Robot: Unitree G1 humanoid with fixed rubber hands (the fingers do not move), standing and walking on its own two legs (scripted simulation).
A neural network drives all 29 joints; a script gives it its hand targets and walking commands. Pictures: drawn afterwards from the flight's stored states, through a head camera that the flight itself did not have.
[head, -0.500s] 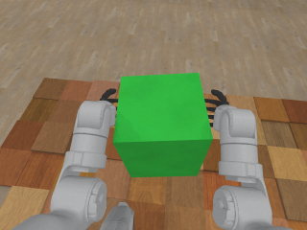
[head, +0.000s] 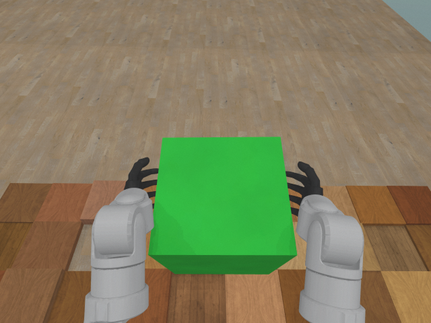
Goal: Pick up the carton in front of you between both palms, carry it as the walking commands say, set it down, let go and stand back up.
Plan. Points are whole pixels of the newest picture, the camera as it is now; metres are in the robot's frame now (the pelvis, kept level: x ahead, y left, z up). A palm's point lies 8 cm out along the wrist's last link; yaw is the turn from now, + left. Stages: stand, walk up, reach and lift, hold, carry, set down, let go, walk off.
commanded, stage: carry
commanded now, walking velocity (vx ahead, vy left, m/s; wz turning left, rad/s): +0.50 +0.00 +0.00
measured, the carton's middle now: (221, 213) +0.32 +0.00 +0.01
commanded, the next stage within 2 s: none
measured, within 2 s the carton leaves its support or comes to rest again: neither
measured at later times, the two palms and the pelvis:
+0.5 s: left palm (152, 55) +0.65 +0.17 +0.16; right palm (271, 62) +0.63 -0.11 +0.16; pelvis +0.27 +0.03 +0.00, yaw +0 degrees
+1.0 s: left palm (154, 2) +0.96 +0.21 +0.17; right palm out of the picture +1.01 -0.06 +0.17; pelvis +0.58 +0.00 +0.03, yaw +4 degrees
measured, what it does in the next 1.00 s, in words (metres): walks ahead: left foot, then right foot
